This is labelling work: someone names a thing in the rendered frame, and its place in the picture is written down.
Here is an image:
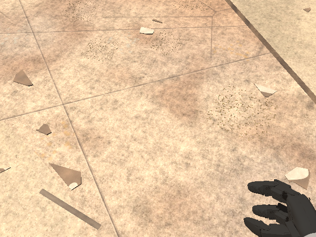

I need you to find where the right robot hand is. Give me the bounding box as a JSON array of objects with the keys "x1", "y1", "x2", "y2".
[{"x1": 244, "y1": 179, "x2": 316, "y2": 237}]

